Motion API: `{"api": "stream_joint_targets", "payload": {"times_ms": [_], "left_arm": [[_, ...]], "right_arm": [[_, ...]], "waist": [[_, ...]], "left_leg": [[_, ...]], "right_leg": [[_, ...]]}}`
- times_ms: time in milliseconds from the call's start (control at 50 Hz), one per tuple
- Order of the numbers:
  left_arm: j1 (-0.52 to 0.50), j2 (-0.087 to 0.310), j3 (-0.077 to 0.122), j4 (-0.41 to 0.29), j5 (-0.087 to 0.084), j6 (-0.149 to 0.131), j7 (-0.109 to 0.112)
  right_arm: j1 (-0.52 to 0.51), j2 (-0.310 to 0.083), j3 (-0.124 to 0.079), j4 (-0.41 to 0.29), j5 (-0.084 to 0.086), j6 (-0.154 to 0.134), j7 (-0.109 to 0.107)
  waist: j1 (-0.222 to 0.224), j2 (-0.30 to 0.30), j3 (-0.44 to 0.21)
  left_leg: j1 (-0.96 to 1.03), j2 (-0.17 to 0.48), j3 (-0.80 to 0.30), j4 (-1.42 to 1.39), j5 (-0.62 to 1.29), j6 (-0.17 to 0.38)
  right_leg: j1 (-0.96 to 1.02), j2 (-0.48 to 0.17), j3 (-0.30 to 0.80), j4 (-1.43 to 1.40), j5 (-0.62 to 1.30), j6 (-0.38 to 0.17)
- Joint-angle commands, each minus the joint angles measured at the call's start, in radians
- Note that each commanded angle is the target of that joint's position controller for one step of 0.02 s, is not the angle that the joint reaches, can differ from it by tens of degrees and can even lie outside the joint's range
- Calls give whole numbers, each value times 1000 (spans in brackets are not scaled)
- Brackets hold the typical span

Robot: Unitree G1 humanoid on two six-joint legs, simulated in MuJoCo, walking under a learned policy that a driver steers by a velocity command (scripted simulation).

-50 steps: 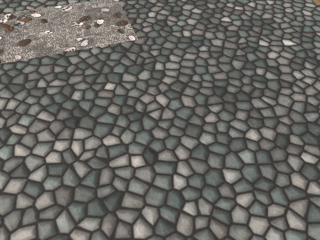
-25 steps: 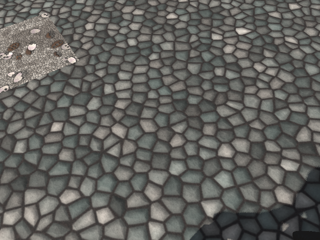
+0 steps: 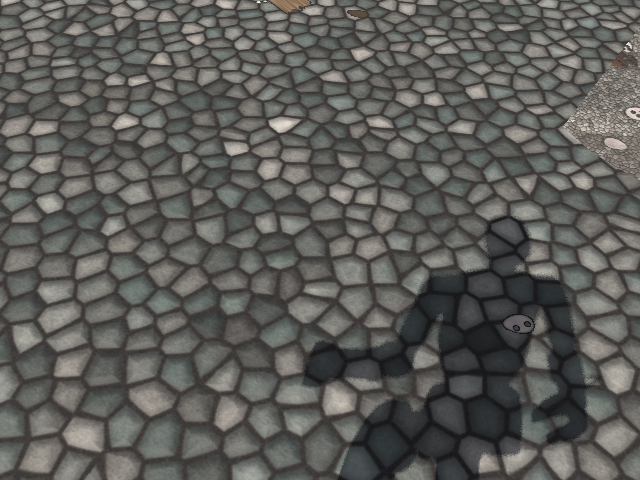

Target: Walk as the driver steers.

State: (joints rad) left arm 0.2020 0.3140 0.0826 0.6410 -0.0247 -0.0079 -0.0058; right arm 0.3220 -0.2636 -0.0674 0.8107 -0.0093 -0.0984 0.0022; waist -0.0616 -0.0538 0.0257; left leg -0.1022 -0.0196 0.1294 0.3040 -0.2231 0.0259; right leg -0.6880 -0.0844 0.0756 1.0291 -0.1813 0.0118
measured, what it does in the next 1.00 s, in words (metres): walks ahead: right foot, then left foot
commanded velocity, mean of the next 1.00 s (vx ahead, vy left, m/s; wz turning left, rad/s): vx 0.50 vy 0.00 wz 0.07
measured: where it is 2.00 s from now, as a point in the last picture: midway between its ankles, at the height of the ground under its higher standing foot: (240, 242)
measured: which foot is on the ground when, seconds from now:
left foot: down 0.00-0.24, up 0.26-0.76, down 0.78-1.00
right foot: up 0.00-0.22, down 0.24-0.80, up 0.82-1.00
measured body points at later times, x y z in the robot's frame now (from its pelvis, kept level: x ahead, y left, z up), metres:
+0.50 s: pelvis +0.27 -0.07 +0.00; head +0.30 -0.09 +0.45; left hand +0.37 +0.20 -0.11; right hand +0.39 -0.36 -0.11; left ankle +0.38 +0.10 -0.67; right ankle +0.25 -0.15 -0.74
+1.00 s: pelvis +0.56 -0.02 +0.00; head +0.60 +0.00 +0.45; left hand +0.69 +0.27 -0.10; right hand +0.69 -0.28 -0.11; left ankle +0.57 +0.06 -0.74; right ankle +0.63 -0.19 -0.67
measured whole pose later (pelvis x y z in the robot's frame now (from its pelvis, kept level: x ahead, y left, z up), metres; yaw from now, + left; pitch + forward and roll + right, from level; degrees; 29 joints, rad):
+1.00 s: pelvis +0.56 -0.02 +0.00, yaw +9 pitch +2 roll +0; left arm 0.16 0.30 0.05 0.70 0.01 -0.10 0.00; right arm 0.29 -0.28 -0.06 0.74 0.01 -0.05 0.02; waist -0.03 -0.02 0.04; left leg -0.26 -0.11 -0.06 0.39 -0.16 0.09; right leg -0.60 -0.09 0.07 1.02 -0.29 0.03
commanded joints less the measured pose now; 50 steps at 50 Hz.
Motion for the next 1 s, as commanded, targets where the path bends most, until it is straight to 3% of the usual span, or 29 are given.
{"api": "stream_joint_targets", "payload": {"times_ms": [20,80,140,180,200,220,240,260,280,300,320,340,360,380,440,560,660,700,740,760,780,800,820,840,860,880,900,940,1000], "left_arm": [[-63,16,-3,-80,2,-19,-14],[-161,-15,-19,-105,4,-32,-31],[-221,-4,-20,-134,1,-39,-45],[-196,26,-7,-138,7,-40,-48],[-122,55,9,-122,13,-39,-46],[31,96,35,-75,13,-36,-39],[192,156,60,-34,14,-28,-23],[237,268,75,-20,18,-30,-13],[255,194,51,-33,17,-37,-15],[202,149,32,-20,21,-46,-20],[144,124,24,-15,16,-51,-21],[89,93,15,-12,18,-55,-23],[54,63,5,-16,28,-61,-24],[39,67,7,-15,31,-67,-24],[37,81,11,14,22,-85,-18],[88,111,16,73,32,-91,0],[143,126,24,130,19,-78,7],[138,135,28,140,15,-64,13],[113,162,35,135,15,-49,25],[96,168,35,129,15,-38,33],[106,152,26,118,20,-34,43],[201,65,-7,74,45,-55,36],[183,28,-29,69,45,-90,19],[85,107,-8,50,1,-118,1],[14,109,-12,25,-13,-132,-4],[-8,104,-12,21,8,-136,1],[-4,113,-3,23,28,-129,8],[32,96,-1,24,38,-106,10],[-13,60,-12,7,43,-88,16]], "right_arm": [[-61,-162,-35,-59,4,-10,-7],[-7,-180,-36,-24,15,1,-4],[34,-205,-41,11,35,17,1],[28,-230,-46,24,45,27,-2],[20,-244,-48,30,48,33,-6],[9,-238,-42,32,48,38,-11],[9,-202,-25,18,31,34,-16],[107,-71,22,-28,2,16,-3],[66,-132,11,-4,25,-11,7],[-36,-185,-7,-44,61,-21,13],[-83,-170,-1,-57,57,-27,10],[-97,-161,-3,-52,35,-26,5],[-73,-156,-6,-42,25,-14,4],[-41,-144,-5,-35,27,-2,6],[-58,-108,2,-33,17,24,3],[-227,-75,19,-69,28,24,21],[-337,-81,21,-128,33,21,47],[-342,-87,18,-147,29,20,60],[-274,-119,1,-149,24,24,65],[-161,-152,-21,-126,23,28,62],[-6,-212,-52,-90,26,31,51],[106,-337,-86,-84,26,37,36],[112,-299,-70,-93,39,32,39],[100,-233,-50,-95,31,30,37],[46,-202,-42,-105,28,29,33],[-17,-180,-33,-119,25,30,30],[-65,-153,-24,-135,16,29,26],[-104,-149,-23,-158,10,31,19],[-81,-186,-35,-153,18,27,2]], "waist": [[8,118,7],[-27,103,43],[-27,111,71],[16,143,40],[70,162,-16],[157,150,-105],[226,109,-208],[147,-157,-343],[189,-108,-457],[189,-71,-294],[155,-31,-188],[119,2,-124],[81,-3,-96],[56,-35,-96],[35,-3,-50],[101,3,19],[141,14,59],[131,4,52],[84,-31,-14],[18,-29,-85],[-52,8,-174],[-32,221,-312],[-26,278,-434],[-64,203,-343],[-49,140,-221],[-7,68,-132],[31,74,-92],[74,110,-72],[70,108,-45]], "left_leg": [[52,262,-119,-144,276,140],[66,265,-67,-151,291,138],[144,303,-58,-129,367,137],[190,316,-38,-43,637,123],[195,307,-14,60,810,108],[140,273,28,233,886,81],[-72,237,39,477,673,42],[-492,69,13,876,-124,-24],[-584,27,-194,1030,-371,-19],[-668,75,-206,1058,-309,-10],[-659,119,-191,992,-221,-2],[-626,147,-182,924,-161,-7],[-562,169,-190,890,-108,-9],[-510,174,-193,870,-86,-20],[-514,180,-181,762,-19,-52],[-538,143,-169,425,318,-44],[-594,108,-164,294,297,1],[-592,89,-136,275,206,28],[-467,26,-69,280,100,64],[-312,-19,-36,256,100,89],[-56,-22,-86,241,144,129],[356,232,-521,249,113,293],[521,357,-966,44,-53,400],[475,331,-866,4,-133,337],[335,294,-735,-2,-102,297],[173,260,-639,-17,-12,276],[50,229,-570,-39,88,263],[-75,192,-513,-75,201,269],[-164,157,-422,-91,301,263]], "right_leg": [[-49,-21,-2,-144,137,2],[6,5,-55,-303,183,-19],[25,28,-88,-400,110,-52],[115,69,-122,-444,24,-91],[237,103,-145,-472,11,-115],[462,139,-165,-534,87,-146],[769,61,-47,-495,134,-183],[1119,-228,469,-540,-3,-347],[1132,-305,699,-672,-37,-393],[1021,-262,521,-689,25,-341],[873,-213,377,-696,117,-304],[748,-174,290,-721,190,-283],[657,-144,233,-761,234,-271],[596,-145,220,-794,249,-286],[517,-129,135,-863,268,-289],[544,-103,-48,-916,214,-219],[716,-164,-104,-881,235,-188],[784,-184,-124,-822,360,-168],[813,-175,-161,-676,713,-137],[789,-149,-198,-511,851,-111],[652,-107,-225,-280,786,-73],[242,14,-230,121,297,-3],[-6,168,-45,323,-387,17],[-114,95,49,369,-343,-11],[-133,52,28,313,-262,-30],[-94,15,18,216,-205,-30],[-15,-15,19,134,-165,-23],[69,-21,8,63,-140,2],[85,-3,-21,-99,-21,46]]}}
